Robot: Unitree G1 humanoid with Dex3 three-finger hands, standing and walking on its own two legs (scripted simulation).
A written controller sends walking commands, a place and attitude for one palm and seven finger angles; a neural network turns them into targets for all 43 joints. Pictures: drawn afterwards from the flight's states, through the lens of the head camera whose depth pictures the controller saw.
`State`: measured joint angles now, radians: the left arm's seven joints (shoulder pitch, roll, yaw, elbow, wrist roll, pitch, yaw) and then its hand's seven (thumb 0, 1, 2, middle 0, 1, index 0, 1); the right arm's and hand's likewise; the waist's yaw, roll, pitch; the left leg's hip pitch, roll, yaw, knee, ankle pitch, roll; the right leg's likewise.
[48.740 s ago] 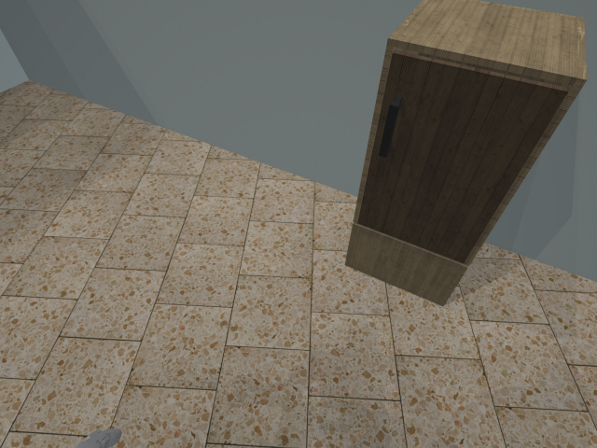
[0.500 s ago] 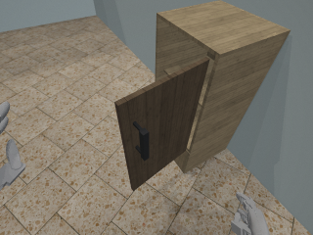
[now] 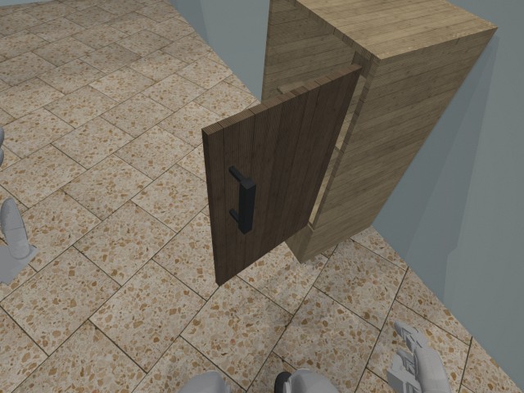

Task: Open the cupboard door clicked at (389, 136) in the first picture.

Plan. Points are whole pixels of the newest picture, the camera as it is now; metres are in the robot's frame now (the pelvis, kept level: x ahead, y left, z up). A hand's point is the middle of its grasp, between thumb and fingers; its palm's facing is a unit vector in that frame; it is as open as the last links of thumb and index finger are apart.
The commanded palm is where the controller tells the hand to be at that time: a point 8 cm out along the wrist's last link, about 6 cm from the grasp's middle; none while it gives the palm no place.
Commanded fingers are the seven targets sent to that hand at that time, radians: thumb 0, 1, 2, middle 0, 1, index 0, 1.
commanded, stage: step back with the hand held close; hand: left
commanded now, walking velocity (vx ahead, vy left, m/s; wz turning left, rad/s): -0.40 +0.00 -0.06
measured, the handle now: (240, 201) +0.45 +0.06 -0.03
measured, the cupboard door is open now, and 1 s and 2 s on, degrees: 98 98 98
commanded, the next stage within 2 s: stop stepping back and stand still in 0.30 s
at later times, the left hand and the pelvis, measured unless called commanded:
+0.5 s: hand (67, 371) +0.12 +0.16 +0.20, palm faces +0.20 -0.79 -0.57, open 7.4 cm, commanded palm +0.07 +0.23 +0.20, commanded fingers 0.00 0.90 0.90 -0.20 -0.30 -0.20 -0.30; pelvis -0.10 -0.06 +0.02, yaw -5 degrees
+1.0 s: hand out of the picture +0.02 +0.18 +0.21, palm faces +0.41 -0.77 -0.50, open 7.4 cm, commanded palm -0.02 +0.22 +0.20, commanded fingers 0.00 0.90 0.90 -0.20 -0.30 -0.20 -0.30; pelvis -0.17 -0.07 +0.02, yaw -3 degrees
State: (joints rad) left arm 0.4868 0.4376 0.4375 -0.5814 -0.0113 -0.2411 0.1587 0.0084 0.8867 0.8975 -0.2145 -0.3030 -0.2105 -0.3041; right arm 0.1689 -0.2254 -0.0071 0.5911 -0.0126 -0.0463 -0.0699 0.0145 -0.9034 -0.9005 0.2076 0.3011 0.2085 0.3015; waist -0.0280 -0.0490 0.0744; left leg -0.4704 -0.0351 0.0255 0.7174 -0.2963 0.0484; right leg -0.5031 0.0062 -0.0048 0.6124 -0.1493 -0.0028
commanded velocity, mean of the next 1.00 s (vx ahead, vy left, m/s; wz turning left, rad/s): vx -0.03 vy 0.07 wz -0.01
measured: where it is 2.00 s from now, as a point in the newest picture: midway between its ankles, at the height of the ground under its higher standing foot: outside the picture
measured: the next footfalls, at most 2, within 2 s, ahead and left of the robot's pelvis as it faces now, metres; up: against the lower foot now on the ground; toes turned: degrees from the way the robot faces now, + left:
right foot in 0.40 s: -0.18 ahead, -0.13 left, +0.00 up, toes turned -6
left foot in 0.66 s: -0.07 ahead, +0.03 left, +0.00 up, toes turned -1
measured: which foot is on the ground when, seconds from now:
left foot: down 0.00-0.40, up 0.42-0.64, down 0.66-0.86, up 0.88-1.00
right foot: up 0.00-0.38, down 0.40-1.00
